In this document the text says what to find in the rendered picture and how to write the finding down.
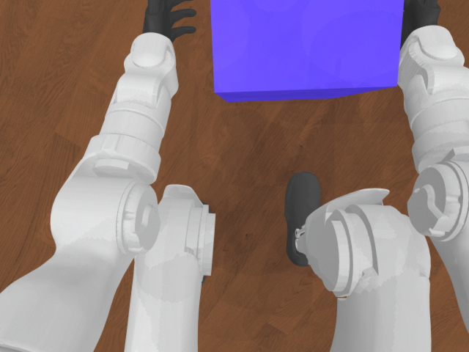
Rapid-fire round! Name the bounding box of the robot left hand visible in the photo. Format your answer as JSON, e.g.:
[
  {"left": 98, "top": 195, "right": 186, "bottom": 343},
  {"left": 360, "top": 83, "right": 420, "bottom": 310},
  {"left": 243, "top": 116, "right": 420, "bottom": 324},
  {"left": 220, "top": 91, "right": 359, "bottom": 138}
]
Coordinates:
[{"left": 142, "top": 0, "right": 196, "bottom": 43}]

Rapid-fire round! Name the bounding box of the robot right thigh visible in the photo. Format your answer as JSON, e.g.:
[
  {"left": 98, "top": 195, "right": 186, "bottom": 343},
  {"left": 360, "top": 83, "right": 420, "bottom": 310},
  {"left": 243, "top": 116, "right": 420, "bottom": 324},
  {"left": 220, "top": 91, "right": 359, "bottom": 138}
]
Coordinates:
[{"left": 317, "top": 205, "right": 431, "bottom": 352}]

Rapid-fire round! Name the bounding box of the right robot forearm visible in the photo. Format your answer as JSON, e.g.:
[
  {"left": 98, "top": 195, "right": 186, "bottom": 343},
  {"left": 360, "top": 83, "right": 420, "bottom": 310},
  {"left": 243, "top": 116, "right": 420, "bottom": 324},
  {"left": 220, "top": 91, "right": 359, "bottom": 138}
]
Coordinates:
[{"left": 397, "top": 25, "right": 469, "bottom": 174}]

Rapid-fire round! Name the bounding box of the robot right hand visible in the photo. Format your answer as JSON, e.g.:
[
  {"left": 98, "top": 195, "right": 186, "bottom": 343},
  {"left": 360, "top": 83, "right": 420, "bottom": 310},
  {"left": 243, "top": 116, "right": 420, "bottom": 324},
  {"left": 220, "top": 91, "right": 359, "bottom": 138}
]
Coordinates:
[{"left": 400, "top": 0, "right": 440, "bottom": 50}]

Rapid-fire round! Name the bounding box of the left robot upper arm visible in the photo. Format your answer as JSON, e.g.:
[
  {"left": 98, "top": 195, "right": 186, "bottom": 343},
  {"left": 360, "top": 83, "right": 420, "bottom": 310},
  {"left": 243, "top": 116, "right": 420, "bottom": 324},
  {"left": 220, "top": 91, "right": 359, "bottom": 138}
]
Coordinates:
[{"left": 0, "top": 175, "right": 160, "bottom": 352}]

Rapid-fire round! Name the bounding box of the robot right foot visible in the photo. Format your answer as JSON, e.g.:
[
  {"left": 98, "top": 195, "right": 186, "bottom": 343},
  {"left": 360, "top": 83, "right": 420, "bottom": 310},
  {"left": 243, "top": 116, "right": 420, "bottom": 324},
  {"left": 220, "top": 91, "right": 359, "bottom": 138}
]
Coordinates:
[{"left": 284, "top": 172, "right": 321, "bottom": 266}]

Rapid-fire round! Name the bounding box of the carton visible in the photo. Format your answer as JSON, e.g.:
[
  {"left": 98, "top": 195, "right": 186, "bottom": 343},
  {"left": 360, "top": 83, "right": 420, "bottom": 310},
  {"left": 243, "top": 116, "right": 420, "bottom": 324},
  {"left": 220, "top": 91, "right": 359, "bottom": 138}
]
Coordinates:
[{"left": 210, "top": 0, "right": 404, "bottom": 102}]

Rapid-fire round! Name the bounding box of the right robot upper arm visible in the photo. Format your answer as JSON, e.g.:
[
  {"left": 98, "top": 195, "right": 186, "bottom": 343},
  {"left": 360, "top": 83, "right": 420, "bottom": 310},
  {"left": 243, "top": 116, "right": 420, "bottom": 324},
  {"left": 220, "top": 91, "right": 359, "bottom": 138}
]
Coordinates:
[{"left": 407, "top": 161, "right": 469, "bottom": 333}]

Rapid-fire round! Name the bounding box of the left robot forearm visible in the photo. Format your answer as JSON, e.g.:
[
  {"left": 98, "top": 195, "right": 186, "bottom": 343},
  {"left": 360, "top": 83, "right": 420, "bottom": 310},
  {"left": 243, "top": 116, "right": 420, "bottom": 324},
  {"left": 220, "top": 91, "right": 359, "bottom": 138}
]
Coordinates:
[{"left": 51, "top": 32, "right": 179, "bottom": 235}]

